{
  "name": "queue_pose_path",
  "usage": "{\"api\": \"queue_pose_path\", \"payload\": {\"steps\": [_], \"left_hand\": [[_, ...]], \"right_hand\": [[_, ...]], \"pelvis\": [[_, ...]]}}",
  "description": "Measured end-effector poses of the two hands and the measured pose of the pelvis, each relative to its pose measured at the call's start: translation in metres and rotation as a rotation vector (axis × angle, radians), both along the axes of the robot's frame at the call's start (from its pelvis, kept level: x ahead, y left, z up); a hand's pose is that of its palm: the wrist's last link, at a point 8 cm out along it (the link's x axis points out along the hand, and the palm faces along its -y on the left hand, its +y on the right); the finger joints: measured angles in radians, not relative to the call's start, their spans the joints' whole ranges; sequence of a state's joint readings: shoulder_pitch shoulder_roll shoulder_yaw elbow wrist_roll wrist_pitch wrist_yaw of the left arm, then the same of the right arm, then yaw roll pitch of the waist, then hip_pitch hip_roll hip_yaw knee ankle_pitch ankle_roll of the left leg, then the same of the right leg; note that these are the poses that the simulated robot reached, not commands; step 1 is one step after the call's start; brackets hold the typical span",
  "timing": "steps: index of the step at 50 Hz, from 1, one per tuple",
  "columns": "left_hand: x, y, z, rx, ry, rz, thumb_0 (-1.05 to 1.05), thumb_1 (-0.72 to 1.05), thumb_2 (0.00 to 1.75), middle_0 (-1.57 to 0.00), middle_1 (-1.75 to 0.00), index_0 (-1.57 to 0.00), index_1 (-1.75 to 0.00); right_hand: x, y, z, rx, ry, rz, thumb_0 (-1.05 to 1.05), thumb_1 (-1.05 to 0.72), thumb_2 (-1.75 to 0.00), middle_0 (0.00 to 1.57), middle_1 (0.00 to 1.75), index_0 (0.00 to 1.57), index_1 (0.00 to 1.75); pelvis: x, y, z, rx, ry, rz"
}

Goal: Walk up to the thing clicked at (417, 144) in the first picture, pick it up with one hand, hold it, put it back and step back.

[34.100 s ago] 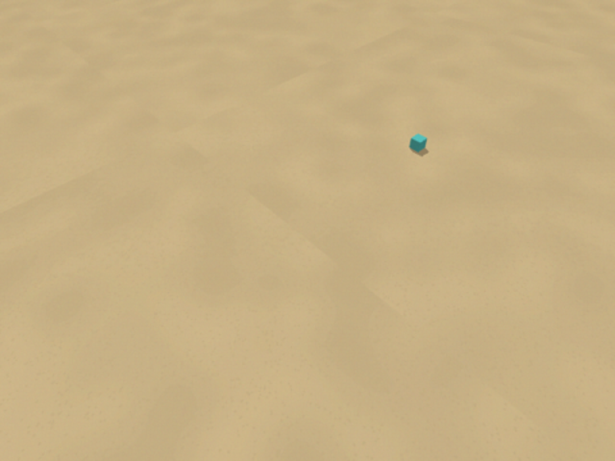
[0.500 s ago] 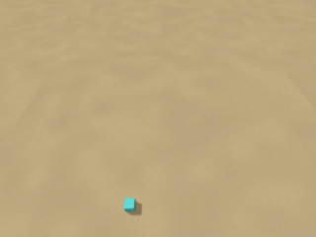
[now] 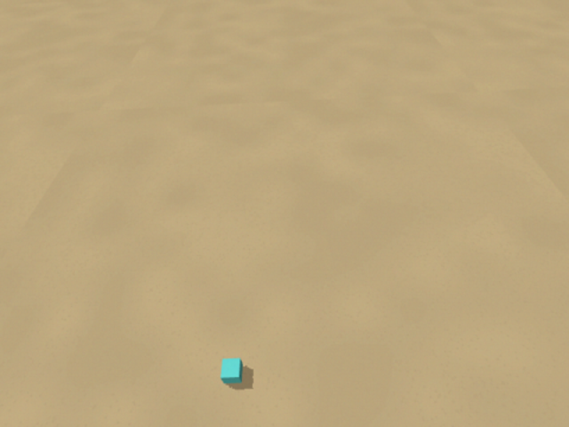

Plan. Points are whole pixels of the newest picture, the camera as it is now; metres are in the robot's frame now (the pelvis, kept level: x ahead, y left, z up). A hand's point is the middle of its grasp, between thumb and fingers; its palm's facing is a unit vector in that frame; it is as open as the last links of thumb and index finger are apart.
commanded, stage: stand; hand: left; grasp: from above
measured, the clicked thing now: (232, 370) +0.45 +0.25 -0.75
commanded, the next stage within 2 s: step back in 0.40 s
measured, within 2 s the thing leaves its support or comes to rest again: neither
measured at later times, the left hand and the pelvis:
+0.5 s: hand out of the picture +0.08 +0.25 -0.16, palm faces +0.02 -0.94 -0.35, open 7.4 cm; pelvis -0.01 +0.00 -0.01, yaw +0 degrees
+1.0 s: hand out of the picture +0.04 +0.30 -0.18, palm faces -0.11 -0.92 -0.37, open 7.4 cm; pelvis -0.09 +0.04 -0.02, yaw -4 degrees
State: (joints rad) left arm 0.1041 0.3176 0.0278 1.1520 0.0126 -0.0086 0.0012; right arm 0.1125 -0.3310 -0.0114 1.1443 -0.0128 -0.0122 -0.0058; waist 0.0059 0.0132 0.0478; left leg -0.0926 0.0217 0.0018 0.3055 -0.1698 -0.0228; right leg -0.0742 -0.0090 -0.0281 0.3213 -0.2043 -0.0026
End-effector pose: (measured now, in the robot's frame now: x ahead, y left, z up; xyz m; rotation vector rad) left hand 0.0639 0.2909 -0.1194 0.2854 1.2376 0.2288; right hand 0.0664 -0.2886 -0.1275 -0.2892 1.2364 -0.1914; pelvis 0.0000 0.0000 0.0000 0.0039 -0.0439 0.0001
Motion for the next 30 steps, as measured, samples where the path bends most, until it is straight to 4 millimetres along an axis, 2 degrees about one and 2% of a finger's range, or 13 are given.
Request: {"api": "queue_pose_path", "payload": {"steps": [21, 26, 30], "left_hand": [[0.007, -0.004, 0.0, 0.002, -0.005, -0.013, 0.0, 0.9, 0.89, -0.2, -0.3, -0.21, -0.3], [0.009, 0.009, -0.002, 0.025, -0.028, -0.015, 0.0, 0.9, 0.89, -0.2, -0.3, -0.21, -0.3], [0.012, 0.027, -0.004, 0.05, -0.038, -0.055, 0.0, 0.9, 0.89, -0.2, -0.3, -0.21, -0.3]], "right_hand": [[0.001, -0.009, 0.001, -0.004, 0.011, -0.006, 0.0, -0.91, -0.9, 0.2, 0.3, 0.2, 0.3], [0.003, -0.014, 0.0, -0.025, -0.004, -0.015, 0.0, -0.91, -0.9, 0.2, 0.3, 0.2, 0.3], [-0.006, -0.013, 0.004, -0.055, -0.007, -0.022, 0.0, -0.91, -0.9, 0.2, 0.3, 0.2, 0.3]], "pelvis": [[0.003, -0.005, 0.0, -0.002, 0.009, -0.002], [-0.013, -0.001, -0.007, -0.009, 0.013, -0.006], [-0.026, 0.012, -0.011, 0.006, 0.02, -0.019]]}}
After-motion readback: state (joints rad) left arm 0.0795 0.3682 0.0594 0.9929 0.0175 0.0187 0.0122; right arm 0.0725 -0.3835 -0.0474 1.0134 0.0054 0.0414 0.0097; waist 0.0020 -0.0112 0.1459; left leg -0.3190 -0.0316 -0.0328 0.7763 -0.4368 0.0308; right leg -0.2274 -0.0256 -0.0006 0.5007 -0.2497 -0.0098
